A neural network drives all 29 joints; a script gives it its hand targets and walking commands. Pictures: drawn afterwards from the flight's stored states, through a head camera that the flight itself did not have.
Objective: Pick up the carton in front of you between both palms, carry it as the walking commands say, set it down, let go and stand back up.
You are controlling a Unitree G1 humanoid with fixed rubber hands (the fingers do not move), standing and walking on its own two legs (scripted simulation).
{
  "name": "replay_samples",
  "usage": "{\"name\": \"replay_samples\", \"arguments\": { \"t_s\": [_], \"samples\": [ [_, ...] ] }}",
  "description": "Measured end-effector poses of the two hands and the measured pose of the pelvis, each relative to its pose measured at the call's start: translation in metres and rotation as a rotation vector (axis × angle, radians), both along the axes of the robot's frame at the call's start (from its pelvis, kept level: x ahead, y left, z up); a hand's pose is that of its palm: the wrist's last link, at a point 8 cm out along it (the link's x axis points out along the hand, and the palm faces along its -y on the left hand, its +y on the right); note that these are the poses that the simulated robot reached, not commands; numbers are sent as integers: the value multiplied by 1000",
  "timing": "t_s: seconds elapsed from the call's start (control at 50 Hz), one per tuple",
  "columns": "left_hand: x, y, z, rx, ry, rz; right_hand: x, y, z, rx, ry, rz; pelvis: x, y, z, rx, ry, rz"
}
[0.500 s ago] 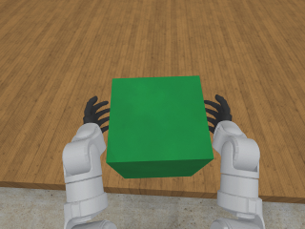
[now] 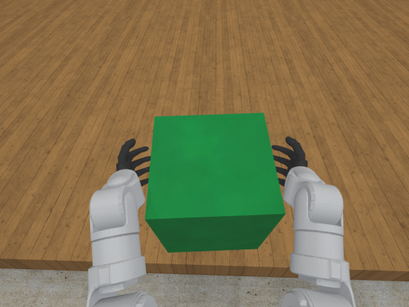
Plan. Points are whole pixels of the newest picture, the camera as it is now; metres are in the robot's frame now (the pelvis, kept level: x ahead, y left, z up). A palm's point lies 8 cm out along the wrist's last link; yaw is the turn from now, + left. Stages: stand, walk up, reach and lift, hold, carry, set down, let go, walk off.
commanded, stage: carry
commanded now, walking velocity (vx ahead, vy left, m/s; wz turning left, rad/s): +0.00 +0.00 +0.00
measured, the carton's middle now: (211, 189) +0.35 +0.00 +0.03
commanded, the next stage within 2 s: none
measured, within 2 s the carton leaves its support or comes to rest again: neither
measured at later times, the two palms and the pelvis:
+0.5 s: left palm (118, 191) +0.29 +0.16 +0.12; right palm (298, 189) +0.29 -0.15 +0.12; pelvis -0.04 +0.01 +0.00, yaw +0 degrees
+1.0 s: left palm (118, 198) +0.28 +0.16 +0.12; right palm (302, 195) +0.27 -0.15 +0.11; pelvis -0.05 +0.00 +0.00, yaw +0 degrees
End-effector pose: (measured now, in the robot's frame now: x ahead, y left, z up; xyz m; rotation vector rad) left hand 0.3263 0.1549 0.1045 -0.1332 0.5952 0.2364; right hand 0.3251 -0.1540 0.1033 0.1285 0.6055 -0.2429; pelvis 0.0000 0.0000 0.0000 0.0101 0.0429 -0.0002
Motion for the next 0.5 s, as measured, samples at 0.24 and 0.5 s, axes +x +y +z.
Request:
{"name": "replay_samples", "arguments": {
  "t_s": [0.24,0.5],
  "samples": [
    [-22,6,10,6,-4,1,-22,6,10,-7,-5,3,-21,5,3,-7,-16,-1],
    [-37,8,12,5,5,3,-38,7,12,-5,3,1,-37,7,4,-10,-23,0]
  ]
}}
